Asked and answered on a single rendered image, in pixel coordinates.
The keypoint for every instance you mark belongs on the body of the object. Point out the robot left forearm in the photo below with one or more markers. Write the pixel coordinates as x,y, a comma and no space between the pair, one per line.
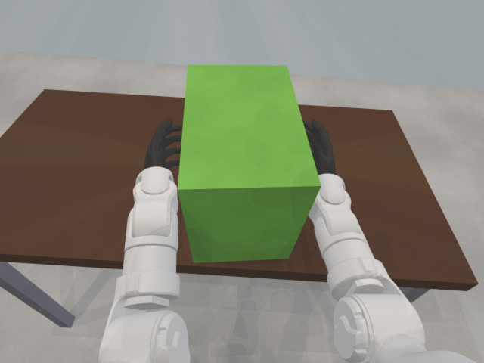
149,278

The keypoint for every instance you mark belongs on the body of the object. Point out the carton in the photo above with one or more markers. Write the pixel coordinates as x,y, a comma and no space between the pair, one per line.
247,178

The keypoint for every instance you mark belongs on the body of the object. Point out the left robot hand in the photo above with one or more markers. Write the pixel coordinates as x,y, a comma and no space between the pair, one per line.
156,153

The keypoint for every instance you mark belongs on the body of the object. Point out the right robot upper arm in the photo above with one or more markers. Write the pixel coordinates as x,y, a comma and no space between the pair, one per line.
383,328

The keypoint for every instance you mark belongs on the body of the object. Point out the right robot hand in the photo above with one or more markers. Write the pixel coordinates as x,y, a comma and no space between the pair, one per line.
321,147

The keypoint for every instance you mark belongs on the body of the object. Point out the left robot upper arm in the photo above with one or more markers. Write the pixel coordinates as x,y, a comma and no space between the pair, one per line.
150,337

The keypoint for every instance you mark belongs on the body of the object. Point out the table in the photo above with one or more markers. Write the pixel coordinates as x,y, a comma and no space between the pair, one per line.
69,163

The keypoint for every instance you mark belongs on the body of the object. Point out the robot right forearm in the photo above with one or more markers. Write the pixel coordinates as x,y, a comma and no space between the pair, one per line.
350,263

